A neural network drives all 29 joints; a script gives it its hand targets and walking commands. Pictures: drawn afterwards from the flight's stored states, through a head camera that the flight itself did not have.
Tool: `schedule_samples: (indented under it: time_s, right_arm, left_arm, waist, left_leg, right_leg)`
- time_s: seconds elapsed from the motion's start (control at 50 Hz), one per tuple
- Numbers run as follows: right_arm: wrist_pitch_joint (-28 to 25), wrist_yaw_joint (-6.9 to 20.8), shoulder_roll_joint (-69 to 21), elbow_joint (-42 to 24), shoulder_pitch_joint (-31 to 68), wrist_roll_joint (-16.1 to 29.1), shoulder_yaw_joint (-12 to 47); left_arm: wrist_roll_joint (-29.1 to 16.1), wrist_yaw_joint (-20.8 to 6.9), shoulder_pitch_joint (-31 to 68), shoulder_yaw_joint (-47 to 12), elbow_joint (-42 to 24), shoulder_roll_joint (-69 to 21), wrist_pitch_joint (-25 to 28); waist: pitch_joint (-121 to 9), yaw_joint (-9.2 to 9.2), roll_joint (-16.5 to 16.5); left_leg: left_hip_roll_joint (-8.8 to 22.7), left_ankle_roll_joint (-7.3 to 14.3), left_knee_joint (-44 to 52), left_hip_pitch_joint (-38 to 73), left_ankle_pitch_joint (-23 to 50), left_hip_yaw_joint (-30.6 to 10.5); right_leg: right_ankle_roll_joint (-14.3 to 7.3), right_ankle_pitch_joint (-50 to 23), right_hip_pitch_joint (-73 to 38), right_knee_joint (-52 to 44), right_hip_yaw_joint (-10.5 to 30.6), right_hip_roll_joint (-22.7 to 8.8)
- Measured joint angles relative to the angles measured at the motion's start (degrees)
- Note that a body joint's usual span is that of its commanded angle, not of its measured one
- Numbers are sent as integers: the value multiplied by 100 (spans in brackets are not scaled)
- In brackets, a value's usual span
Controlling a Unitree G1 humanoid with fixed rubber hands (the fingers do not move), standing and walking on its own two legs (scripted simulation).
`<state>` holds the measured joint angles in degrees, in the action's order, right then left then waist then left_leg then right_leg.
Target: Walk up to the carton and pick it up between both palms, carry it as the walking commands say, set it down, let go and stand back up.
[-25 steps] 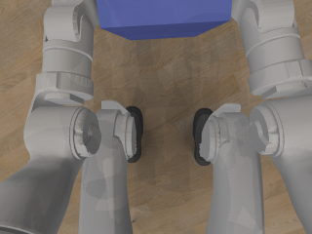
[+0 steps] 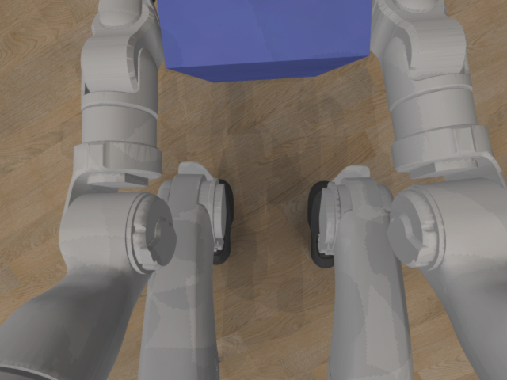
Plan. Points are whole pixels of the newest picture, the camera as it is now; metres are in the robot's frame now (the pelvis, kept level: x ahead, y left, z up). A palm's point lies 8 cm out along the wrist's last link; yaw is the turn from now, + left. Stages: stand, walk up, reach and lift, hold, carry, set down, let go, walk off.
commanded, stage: reach and lift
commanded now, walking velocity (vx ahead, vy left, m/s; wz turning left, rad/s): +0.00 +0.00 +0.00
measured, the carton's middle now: out of the picture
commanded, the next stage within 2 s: none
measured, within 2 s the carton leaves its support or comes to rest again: neither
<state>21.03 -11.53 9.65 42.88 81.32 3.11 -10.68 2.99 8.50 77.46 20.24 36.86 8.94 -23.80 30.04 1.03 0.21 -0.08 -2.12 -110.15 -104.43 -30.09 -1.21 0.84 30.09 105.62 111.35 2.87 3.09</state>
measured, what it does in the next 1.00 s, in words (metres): rises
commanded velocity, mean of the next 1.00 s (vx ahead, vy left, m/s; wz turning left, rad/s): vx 0.00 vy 0.00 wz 0.00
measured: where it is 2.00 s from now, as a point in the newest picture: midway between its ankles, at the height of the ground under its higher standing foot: (270, 237)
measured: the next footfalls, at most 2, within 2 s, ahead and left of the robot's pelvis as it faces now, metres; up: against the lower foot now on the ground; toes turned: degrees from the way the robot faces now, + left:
none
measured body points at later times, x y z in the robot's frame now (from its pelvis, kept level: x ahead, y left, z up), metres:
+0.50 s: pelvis -0.01 +0.00 +0.04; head +0.31 -0.01 +0.35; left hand +0.53 +0.15 -0.04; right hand +0.54 -0.12 -0.04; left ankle +0.14 +0.14 -0.43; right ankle +0.14 -0.12 -0.43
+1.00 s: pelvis -0.01 +0.00 +0.10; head +0.28 -0.01 +0.43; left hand +0.51 +0.15 +0.03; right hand +0.52 -0.12 +0.03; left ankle +0.14 +0.14 -0.43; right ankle +0.14 -0.12 -0.43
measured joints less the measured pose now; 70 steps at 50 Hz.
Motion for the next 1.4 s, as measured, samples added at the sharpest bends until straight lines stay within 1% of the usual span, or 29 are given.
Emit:
schedule_samples:
  time_s: [0.14, 0.3, 0.48, 0.56, 0.68, 0.96, 1.08, 1.16, 1.3, 1.4]
  right_arm:
    - [178, -13, -60, -149, -132, 0, -1]
    - [195, 45, -166, -150, -181, -140, -231]
    - [252, 71, -292, -452, -565, -169, -235]
    - [312, 65, -301, -497, -622, -169, -235]
    - [359, 65, -307, -460, -656, -176, -242]
    - [356, 67, -466, -547, -998, -217, -242]
    - [395, 71, -526, -556, -1173, -218, -242]
    - [395, 76, -536, -561, -1233, -218, -242]
    - [395, 100, -616, -453, -1658, -259, -255]
    - [384, 124, -765, -356, -2120, -358, -255]
  left_arm:
    - [0, 4, -162, -32, -201, -28, -211]
    - [184, -60, -220, 222, -153, -201, -130]
    - [184, -41, -569, 10, -509, -236, -308]
    - [184, -38, -593, 10, -510, -256, -359]
    - [247, -64, -615, 204, -456, -371, -350]
    - [261, -87, -1061, 91, -614, -430, -353]
    - [261, -79, -1202, 18, -697, -436, -515]
    - [262, -71, -1253, 14, -699, -462, -519]
    - [401, -94, -1597, 83, -439, -664, -410]
    - [458, -126, -2039, 121, -321, -816, -385]
  waist:
    - [-4, 0, 29]
    - [-28, 0, 30]
    - [-11, 0, 34]
    - [-14, 0, 39]
    - [-126, 0, 43]
    - [-16, 0, 97]
    - [-18, 1, 94]
    - [-21, 1, 80]
    - [-701, 3, 81]
    - [-1355, 3, 84]
  left_leg:
    - [0, -6, 174, 390, 0, -8]
    - [0, -6, 548, 779, 95, -12]
    - [0, -22, 789, 1160, 134, -15]
    - [0, -36, 919, 1429, 147, -15]
    - [0, -37, 1267, 1694, 256, -18]
    - [0, -37, 1765, 2398, 363, -20]
    - [0, -37, 2068, 2805, 424, -20]
    - [0, -37, 2266, 3099, 462, -20]
    - [-3, -37, 2622, 3161, 538, -20]
    - [-3, -37, 2896, 3224, 544, -20]
  right_leg:
    - [0, -16, -391, -184, 5, 13]
    - [0, -106, -780, -555, 9, 14]
    - [0, -153, -1141, -780, 26, 33]
    - [0, -166, -1400, -898, 33, 37]
    - [0, -271, -1659, -1234, 40, 38]
    - [0, -377, -2366, -1733, 62, 45]
    - [0, -432, -2784, -2044, 74, 45]
    - [0, -467, -3083, -2245, 82, 45]
    - [0, -533, -3146, -2589, 99, 46]
    - [0, -534, -3204, -2847, 111, 46]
